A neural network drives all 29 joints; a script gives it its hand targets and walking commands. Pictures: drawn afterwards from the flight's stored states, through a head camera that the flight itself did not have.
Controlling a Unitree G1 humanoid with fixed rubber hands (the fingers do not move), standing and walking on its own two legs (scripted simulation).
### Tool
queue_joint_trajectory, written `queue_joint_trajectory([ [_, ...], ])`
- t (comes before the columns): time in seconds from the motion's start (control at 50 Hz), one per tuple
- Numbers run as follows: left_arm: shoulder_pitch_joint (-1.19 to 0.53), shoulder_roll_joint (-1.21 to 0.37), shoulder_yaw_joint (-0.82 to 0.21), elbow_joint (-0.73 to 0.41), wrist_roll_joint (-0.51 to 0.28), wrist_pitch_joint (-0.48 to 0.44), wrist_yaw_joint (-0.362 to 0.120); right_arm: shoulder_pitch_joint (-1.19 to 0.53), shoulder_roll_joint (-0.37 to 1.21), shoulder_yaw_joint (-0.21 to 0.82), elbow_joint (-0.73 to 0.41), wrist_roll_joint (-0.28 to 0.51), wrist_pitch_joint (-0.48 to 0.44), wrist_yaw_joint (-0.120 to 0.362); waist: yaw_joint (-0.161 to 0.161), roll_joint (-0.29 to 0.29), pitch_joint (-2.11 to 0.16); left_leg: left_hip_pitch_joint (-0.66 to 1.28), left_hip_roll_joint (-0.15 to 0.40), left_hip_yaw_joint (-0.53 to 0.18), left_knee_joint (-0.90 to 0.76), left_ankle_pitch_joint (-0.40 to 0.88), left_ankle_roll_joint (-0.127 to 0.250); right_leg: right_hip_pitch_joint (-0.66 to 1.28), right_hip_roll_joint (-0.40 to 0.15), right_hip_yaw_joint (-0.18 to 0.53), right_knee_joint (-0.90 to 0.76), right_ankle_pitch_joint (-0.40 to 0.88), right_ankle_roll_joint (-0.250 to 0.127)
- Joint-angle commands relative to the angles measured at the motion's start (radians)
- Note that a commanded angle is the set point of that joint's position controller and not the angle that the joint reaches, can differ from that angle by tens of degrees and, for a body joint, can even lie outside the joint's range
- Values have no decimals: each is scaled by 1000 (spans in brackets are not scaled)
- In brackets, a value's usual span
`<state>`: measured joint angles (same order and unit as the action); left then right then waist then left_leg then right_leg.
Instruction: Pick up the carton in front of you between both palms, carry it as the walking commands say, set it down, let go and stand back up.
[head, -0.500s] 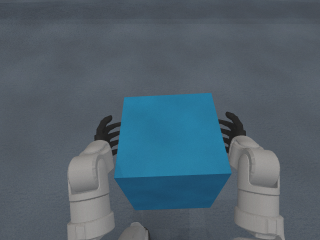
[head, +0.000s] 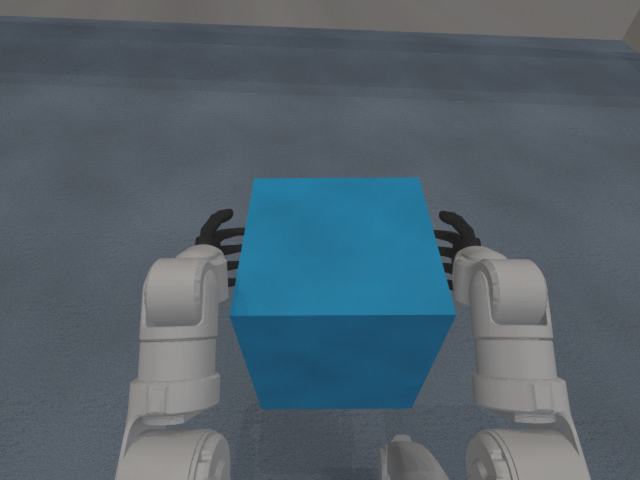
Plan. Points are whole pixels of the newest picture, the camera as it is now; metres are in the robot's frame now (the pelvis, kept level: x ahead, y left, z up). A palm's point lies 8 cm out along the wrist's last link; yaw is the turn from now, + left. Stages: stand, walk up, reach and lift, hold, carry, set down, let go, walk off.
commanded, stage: carry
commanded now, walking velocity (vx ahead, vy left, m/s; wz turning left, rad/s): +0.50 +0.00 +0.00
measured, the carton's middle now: (336, 298) +0.34 -0.01 +0.04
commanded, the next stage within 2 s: none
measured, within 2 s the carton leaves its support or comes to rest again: neither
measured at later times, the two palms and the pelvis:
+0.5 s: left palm (239, 146) +0.64 +0.14 +0.08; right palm (401, 141) +0.67 -0.16 +0.07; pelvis +0.32 -0.03 +0.01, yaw +3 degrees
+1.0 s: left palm (233, 72) +0.91 +0.18 +0.09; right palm (366, 73) +0.91 -0.11 +0.09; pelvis +0.65 +0.04 +0.01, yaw -1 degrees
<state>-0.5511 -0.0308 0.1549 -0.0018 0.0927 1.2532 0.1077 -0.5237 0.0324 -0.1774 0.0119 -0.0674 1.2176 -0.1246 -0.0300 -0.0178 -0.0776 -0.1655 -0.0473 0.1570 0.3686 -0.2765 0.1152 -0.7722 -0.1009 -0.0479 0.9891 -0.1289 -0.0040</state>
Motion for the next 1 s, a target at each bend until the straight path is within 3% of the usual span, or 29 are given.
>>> queue_joint_trajectory([
  [0.0,-670,-992,-620,11,-415,-59,-200,-755,986,639,-38,467,-32,269,-19,96,-267,320,259,-198,-64,538,51,-104,19,-34,-85,65,-8],
  [0.08,-731,-1049,-594,44,-424,-66,-199,-807,1046,610,-2,472,-41,269,-44,123,-235,368,232,-159,-38,681,41,-31,71,-97,-284,125,-44],
  [0.12,-765,-1061,-584,44,-429,-67,-196,-845,1066,610,-4,480,-44,265,-46,141,-230,389,227,-126,-12,816,24,56,96,-125,-405,164,-70],
  [0.16,-771,-1060,-571,43,-430,-65,-193,-862,1083,614,-14,490,-45,259,-19,185,-287,373,218,-87,101,1047,-11,270,154,-174,-488,157,-91],
  [0.18,-763,-1058,-566,42,-428,-66,-193,-867,1090,616,-20,492,-45,257,14,192,-348,334,213,-63,238,1063,-41,448,172,-189,-542,146,-90],
  [0.2,-758,-1062,-560,34,-425,-68,-194,-870,1095,620,-26,495,-45,256,48,134,-422,218,194,-30,428,907,-63,681,127,-153,-608,184,-93],
  [0.22,-738,-1057,-547,27,-427,-67,-199,-876,1102,627,-39,497,-45,257,55,11,-520,2,165,-59,594,469,-74,950,-90,99,-524,267,-105],
  [0.24,-749,-1024,-547,27,-401,-77,-198,-879,1144,636,-44,497,-40,256,55,-245,-639,-383,2,-120,921,-220,-124,1274,-355,559,-519,334,-324],
  [0.26,-680,-1060,-543,44,-417,-77,-200,-862,1114,629,-49,483,-39,252,69,-200,-638,-476,12,-203,1015,-241,-95,1247,-295,591,-581,273,-322],
  [0.28,-699,-1077,-560,-10,-421,-83,-204,-873,1140,641,-65,483,-43,249,76,-173,-569,-538,43,-200,1015,-196,-80,1198,-246,473,-584,325,-279],
  [0.3,-729,-1105,-578,-56,-438,-84,-209,-864,1154,639,-84,477,-49,243,68,-63,-534,-541,74,-197,957,-134,-78,1136,-227,379,-591,374,-234],
  [0.32,-757,-1133,-601,-103,-454,-85,-214,-837,1163,636,-104,465,-53,237,57,-27,-504,-531,94,-192,897,-99,-81,1072,-211,320,-607,385,-209],
  [0.36,-754,-1158,-640,-178,-474,-89,-221,-766,1180,650,-142,444,-59,226,50,-42,-507,-490,111,-173,803,-74,-95,1021,-189,253,-643,353,-183],
  [0.44,-616,-1145,-699,-273,-465,-91,-242,-586,1160,703,-223,380,-76,209,56,-72,-478,-538,118,-103,611,-43,-125,1038,-171,151,-659,520,-181],
  [0.58,-217,-1027,-737,-362,-369,-84,-279,-281,1084,789,-365,318,-70,230,62,-135,-343,-488,68,7,232,222,-138,1069,-96,-13,-666,713,-122],
  [0.64,-72,-1012,-721,-357,-346,-70,-288,-168,1068,799,-382,338,-38,256,62,-164,-283,-306,30,61,59,313,-114,996,-82,-70,-629,773,-87],
  [0.68,-46,-991,-720,-380,-353,-55,-292,-122,1047,791,-389,349,-21,274,34,-133,-326,-12,10,106,-22,330,-94,867,-68,-130,-435,739,-38],
  [0.7,-74,-968,-724,-390,-354,-48,-292,-127,1025,787,-393,353,-12,280,16,-75,-370,191,96,24,12,287,-85,708,-45,-126,-278,478,-13],
  [0.72,-102,-961,-734,-403,-366,-34,-292,-131,989,769,-380,349,-3,285,12,123,-466,442,382,-373,62,300,17,439,23,-88,-11,77,17],
  [0.74,-106,-937,-744,-411,-370,-22,-292,-109,995,764,-339,351,-3,287,5,302,-455,533,484,-651,-51,255,143,172,145,-28,204,-368,20],
  [0.76,-127,-949,-751,-396,-374,-19,-291,-105,1001,760,-344,357,-1,290,9,248,-393,470,474,-602,-77,233,146,81,87,49,303,-374,-4],
  [0.8,-151,-991,-761,-382,-387,-24,-293,-146,1038,766,-350,370,-1,294,13,79,-323,291,418,-438,-111,241,78,102,4,70,231,-274,-24],
  [0.82,-150,-1011,-762,-372,-393,-28,-292,-166,1052,774,-357,379,-3,295,19,57,-298,208,401,-372,-149,179,49,134,-27,72,155,-220,-19],
  [0.86,-134,-1032,-766,-357,-389,-35,-288,-172,1065,778,-362,391,-7,299,22,91,-282,134,362,-273,-203,81,26,183,-23,30,58,-152,-3],
  [0.9,-114,-1044,-770,-352,-380,-44,-281,-161,1060,780,-366,395,-11,305,22,123,-261,122,344,-212,-247,36,27,173,-26,-3,-45,-94,18],
  [0.98,-99,-1037,-774,-369,-371,-50,-270,-146,1036,781,-383,397,-12,310,20,121,-201,178,309,-133,-255,162,20,105,-23,-59,-242,34,41],
])
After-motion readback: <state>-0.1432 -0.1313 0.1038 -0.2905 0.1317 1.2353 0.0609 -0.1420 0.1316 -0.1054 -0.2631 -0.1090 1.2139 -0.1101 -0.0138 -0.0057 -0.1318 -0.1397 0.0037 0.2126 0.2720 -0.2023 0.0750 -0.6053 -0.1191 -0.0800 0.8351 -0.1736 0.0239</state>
